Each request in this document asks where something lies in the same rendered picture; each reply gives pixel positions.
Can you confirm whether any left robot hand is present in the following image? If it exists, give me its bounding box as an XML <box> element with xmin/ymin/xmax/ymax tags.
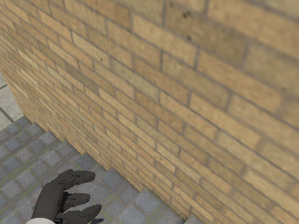
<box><xmin>31</xmin><ymin>169</ymin><xmax>102</xmax><ymax>224</ymax></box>

